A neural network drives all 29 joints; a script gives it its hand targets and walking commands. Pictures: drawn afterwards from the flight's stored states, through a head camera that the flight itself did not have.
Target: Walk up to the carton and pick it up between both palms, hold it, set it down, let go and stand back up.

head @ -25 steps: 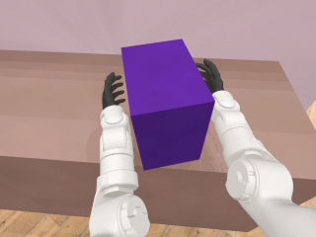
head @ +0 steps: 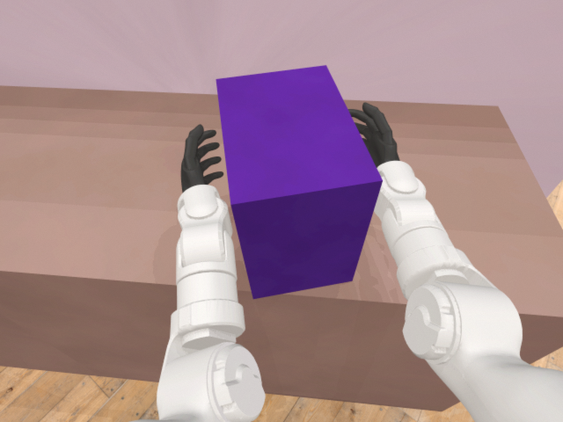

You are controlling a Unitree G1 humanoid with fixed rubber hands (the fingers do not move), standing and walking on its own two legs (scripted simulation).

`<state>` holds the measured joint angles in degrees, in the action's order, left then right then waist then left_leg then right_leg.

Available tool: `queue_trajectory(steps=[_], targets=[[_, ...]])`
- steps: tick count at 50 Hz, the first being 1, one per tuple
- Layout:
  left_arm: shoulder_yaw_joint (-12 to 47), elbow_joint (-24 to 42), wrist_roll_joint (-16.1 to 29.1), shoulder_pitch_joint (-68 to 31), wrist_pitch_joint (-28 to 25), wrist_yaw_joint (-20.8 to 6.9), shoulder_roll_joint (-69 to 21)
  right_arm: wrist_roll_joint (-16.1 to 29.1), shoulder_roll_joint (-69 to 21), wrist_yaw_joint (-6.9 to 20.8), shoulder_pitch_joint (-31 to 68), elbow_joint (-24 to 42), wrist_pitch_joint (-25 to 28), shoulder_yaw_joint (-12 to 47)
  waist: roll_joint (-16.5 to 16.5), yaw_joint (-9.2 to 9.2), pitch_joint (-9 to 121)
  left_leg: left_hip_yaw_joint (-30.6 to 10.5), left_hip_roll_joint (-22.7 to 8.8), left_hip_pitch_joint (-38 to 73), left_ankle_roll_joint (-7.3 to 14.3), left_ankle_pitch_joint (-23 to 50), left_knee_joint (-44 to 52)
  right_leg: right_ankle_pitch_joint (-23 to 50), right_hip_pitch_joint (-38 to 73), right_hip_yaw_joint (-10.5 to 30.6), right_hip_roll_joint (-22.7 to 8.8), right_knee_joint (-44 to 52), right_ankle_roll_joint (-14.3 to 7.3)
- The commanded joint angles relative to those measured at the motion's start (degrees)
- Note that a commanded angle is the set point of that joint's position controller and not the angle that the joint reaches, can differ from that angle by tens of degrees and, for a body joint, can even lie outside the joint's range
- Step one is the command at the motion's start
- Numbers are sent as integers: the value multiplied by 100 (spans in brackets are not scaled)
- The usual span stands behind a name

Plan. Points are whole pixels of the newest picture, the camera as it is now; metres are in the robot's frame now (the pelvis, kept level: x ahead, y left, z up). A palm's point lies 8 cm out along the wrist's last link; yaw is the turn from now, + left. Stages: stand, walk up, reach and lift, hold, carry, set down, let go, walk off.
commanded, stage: reach and lift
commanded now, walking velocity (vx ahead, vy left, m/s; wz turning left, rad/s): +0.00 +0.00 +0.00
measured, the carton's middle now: (288, 186) +0.44 +0.05 +0.09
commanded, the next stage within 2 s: none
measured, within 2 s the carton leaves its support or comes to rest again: leaves its support in 0.42 s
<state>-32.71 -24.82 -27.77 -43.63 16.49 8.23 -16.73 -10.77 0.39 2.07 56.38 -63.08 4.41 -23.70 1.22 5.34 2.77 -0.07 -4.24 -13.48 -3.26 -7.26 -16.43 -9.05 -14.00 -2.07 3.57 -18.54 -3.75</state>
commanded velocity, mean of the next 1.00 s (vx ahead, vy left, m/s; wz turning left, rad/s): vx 0.00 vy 0.00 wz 0.00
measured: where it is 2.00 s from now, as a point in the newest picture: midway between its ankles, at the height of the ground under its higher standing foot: outside the picture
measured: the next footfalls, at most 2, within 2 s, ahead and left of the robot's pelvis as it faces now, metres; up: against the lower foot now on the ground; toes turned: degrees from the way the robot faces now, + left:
none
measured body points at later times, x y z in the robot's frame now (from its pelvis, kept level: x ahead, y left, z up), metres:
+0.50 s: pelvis -0.02 +0.01 +0.00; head -0.03 +0.03 +0.45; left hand +0.37 +0.20 +0.15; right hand +0.43 -0.06 +0.16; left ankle +0.01 +0.17 -0.75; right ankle +0.00 -0.07 -0.75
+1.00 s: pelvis -0.02 +0.02 +0.00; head -0.06 +0.04 +0.45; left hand +0.37 +0.19 +0.19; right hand +0.41 -0.06 +0.19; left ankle +0.01 +0.17 -0.75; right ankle +0.00 -0.07 -0.75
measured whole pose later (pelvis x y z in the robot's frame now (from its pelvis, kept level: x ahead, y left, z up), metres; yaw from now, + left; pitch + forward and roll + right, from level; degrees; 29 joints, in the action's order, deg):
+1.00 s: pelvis -0.02 +0.02 +0.00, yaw +2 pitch -4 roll -1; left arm -25.5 -26.3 -22.0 -46.8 30.3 9.2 -9.6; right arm -0.6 1.1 -3.5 57.6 -65.0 -3.3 -16.3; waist 2.5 1.1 1.5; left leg -1.3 -2.8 -6.9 -2.4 -7.7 -18.4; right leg -7.7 -4.7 -3.3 2.1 -16.2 -2.1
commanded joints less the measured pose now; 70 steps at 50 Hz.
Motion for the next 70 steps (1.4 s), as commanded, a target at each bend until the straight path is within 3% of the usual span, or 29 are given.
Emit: queue_trajectory(steps=[1, 3, 5, 11, 12, 17, 19, 26, 28, 29, 31, 32, 35, 40, 42, 46, 48, 49, 51, 53, 55, 59, 60, 64, 65, 66, 67, 68, 70], targets=[[1718, 246, 301, -3046, -161, -383, -1900, -25, -2452, 391, 3012, 336, 254, 1236, 213, 172, 2911, 550, 464, 395, 396, 1737, -228, 3192, 1824, -232, -254, -253, 766], [1728, 150, 262, -2928, -132, -383, -1770, 24, -2439, 374, 2705, 86, 218, 1275, 173, 191, 2787, 569, 472, 441, 404, 1687, -212, 3200, 1853, -210, -271, -198, 768], [1837, 168, 327, -3159, -157, -383, -1891, 23, -2425, 349, 2999, 200, 283, 1178, 170, 80, 2751, 539, 468, 393, 383, 1543, -188, 3044, 1749, -270, -278, -174, 760], [2052, 144, 473, -3252, -48, -340, -1869, 124, -2336, 284, 3168, 242, 205, 1302, 191, 15, 2819, 495, 425, 724, 315, 1465, -239, 2596, 1549, -292, -192, -38, 678], [2147, 269, 491, -3340, -66, -318, -1935, 158, -2398, 289, 3254, 333, 201, 1307, 34, 7, 2868, 477, 445, 753, 301, 1422, -223, 2497, 1477, -292, -191, -22, 659], [2465, 447, 774, -3922, -22, -224, -1970, 318, -2356, 299, 3567, 269, 174, 1339, -69, -45, 3136, 427, 410, 1081, 231, 1456, -305, 2008, 1146, -335, -142, 121, 575], [2596, 449, 879, -4156, -18, -183, -2053, 330, -2331, 319, 3983, 539, 229, 1300, -37, -95, 3369, 385, 374, 1079, 202, 1316, -284, 1910, 1073, -372, -119, 88, 567], [2686, 230, 963, -4213, 263, -200, -1983, 368, -2164, 325, 3697, 76, -73, 1119, -328, -224, 3142, 332, 367, 1494, 83, 1027, -258, 1289, 803, -365, -140, 287, 465], [2624, 160, 941, -4284, 357, -213, -1932, 458, -2206, 311, 3770, 85, -172, 1165, -275, -204, 2924, 348, 392, 1391, 94, 793, -201, 1120, 907, -336, -150, 327, 486], [2495, 51, 910, -4150, 417, -260, -1747, 472, -2221, 267, 3699, 23, -227, 1145, -64, -237, 2702, 346, 437, 1322, 159, 699, -162, 1144, 1022, -277, -178, 378, 554], [2391, -72, 909, -4313, 462, -305, -1705, 489, -2307, 237, 3771, 14, -306, 1097, -71, -178, 2484, 352, 448, 1198, 199, 478, -88, 946, 1102, -263, -203, 400, 563], [2458, -48, 902, -4376, 512, -302, -1757, 536, -2313, 257, 3791, -48, -319, 1032, -175, -295, 2309, 336, 435, 1162, 182, 328, -38, 827, 1044, -275, -205, 396, 557], [2185, -260, 829, -4129, 684, -387, -1579, 640, -2309, 196, 3846, 117, -406, 1135, -17, -225, 2108, 349, 466, 1215, 234, 476, -10, 923, 1243, -254, -218, 397, 616], [2305, 62, 913, -4253, 804, -415, -1698, 780, -2245, 167, 4033, 326, -428, 1232, -196, -302, 2224, 309, 417, 1444, 166, 790, -67, 1049, 1285, -295, -164, 393, 552], [2291, 10, 924, -4213, 906, -410, -1714, 823, -2070, 138, 4218, 597, -389, 1284, -120, -374, 2261, 261, 404, 1607, 122, 984, -123, 1131, 1309, -326, -122, 380, 557], [2487, 194, 1081, -4174, 1058, -496, -1690, 1099, -2291, 11, 4396, 977, -498, 1729, 11, -331, 2505, 269, 489, 1652, 153, 1092, -231, 1369, 1581, -299, -145, 375, 574], [2611, 335, 1088, -4321, 1120, -528, -1742, 1152, -2342, -61, 4219, 944, -577, 1793, -54, -486, 2331, 280, 498, 1647, 137, 1053, -240, 1378, 1626, -292, -150, 357, 552], [2754, 631, 1204, -4530, 1129, -543, -1777, 1260, -2433, -92, 4462, 1249, -584, 1910, -92, -461, 2696, 262, 496, 1701, 114, 1241, -326, 1526, 1694, -315, -152, 349, 530], [2755, 511, 1221, -4518, 1233, -553, -1716, 1350, -2445, -147, 4376, 1209, -698, 1989, -167, -494, 2557, 255, 506, 1801, 104, 1175, -395, 1428, 1575, -311, -183, 362, 544], [2890, 722, 1269, -4332, 1355, -586, -1782, 1511, -2519, -238, 4285, 1416, -787, 2214, -184, -506, 2593, 254, 527, 1856, 53, 1451, -475, 1836, 1800, -319, -154, 322, 533], [2878, 476, 1241, -4233, 1494, -673, -1735, 1565, -2542, -352, 4136, 1336, -932, 2203, -179, -611, 2215, 238, 583, 1717, 85, 1213, -449, 1708, 1879, -288, -153, 349, 577], [2971, 636, 1288, -4276, 1702, -884, -1588, 1753, -2562, -517, 4023, 1443, -1168, 2288, -247, -835, 1975, 203, 614, 1746, 80, 1063, -460, 1634, 1912, -304, -183, 372, 611], [3040, 744, 1340, -4437, 1735, -901, -1688, 1788, -2583, -529, 4267, 1719, -1149, 2300, -372, -839, 2013, 196, 580, 1756, 64, 1105, -439, 1620, 1874, -323, -157, 339, 590], [3372, 1019, 1567, -4497, 1847, -987, -1721, 2052, -2726, -691, 4495, 2394, -1320, 2632, -311, -973, 2349, 110, 599, 1846, 9, 1361, -569, 1822, 1974, -344, -117, 306, 613], [3418, 958, 1554, -4398, 1900, -1026, -1657, 2145, -2715, -740, 4131, 2137, -1459, 2674, -347, -1062, 1979, 91, 614, 1824, 8, 1344, -579, 1794, 1962, -306, -146, 364, 607], [3371, 946, 1544, -4356, 1968, -1059, -1652, 2219, -2738, -782, 4288, 2383, -1511, 2825, -314, -1037, 2049, 99, 622, 1888, 13, 1423, -581, 1853, 2042, -321, -118, 347, 620], [3254, 710, 1455, -4348, 2024, -1115, -1510, 2192, -2692, -803, 4163, 2089, -1632, 2707, -354, -1108, 1612, 104, 630, 1766, 44, 1049, -487, 1442, 1907, -311, -133, 416, 622], [3082, 656, 1357, -4112, 2103, -1172, -1445, 2260, -2673, -816, 3932, 2035, -1708, 2771, -367, -1008, 1424, 118, 632, 1750, 102, 956, -406, 1303, 1958, -306, -151, 420, 642], [2976, 611, 1384, -4411, 2146, -1245, -1415, 2326, -2693, -813, 4232, 2160, -1761, 2748, -372, -1020, 1419, 92, 616, 1730, 113, 798, -363, 917, 1897, -275, -144, 458, 639]])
